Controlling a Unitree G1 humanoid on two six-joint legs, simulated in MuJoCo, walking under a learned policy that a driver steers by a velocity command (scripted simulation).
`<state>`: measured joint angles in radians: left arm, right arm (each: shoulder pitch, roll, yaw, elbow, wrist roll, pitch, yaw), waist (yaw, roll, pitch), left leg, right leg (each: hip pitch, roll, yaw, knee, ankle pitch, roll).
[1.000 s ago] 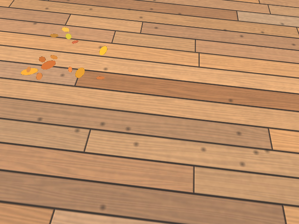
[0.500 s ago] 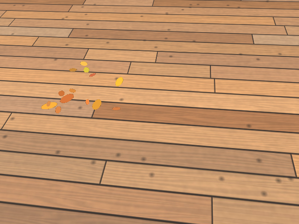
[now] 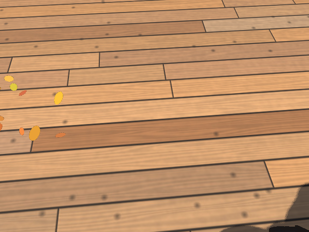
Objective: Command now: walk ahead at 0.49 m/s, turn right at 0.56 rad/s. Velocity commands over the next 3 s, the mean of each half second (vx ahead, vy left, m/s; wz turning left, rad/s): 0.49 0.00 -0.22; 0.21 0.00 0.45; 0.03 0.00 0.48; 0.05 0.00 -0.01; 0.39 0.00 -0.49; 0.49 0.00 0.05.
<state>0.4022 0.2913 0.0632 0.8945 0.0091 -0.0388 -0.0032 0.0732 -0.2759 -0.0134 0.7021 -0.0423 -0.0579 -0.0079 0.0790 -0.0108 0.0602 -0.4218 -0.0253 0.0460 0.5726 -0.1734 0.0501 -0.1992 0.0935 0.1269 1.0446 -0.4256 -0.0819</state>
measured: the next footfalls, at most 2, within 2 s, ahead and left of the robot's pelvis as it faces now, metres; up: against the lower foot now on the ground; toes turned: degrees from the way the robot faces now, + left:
right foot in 0.42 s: +0.37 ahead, -0.14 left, +0.00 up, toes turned -9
left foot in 0.88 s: +0.55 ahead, +0.05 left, +0.00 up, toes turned +11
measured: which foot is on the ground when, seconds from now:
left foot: down 0.00-0.42, up 0.44-0.86, down 0.88-1.00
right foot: up 0.00-0.40, down 0.42-0.88, up 0.90-1.00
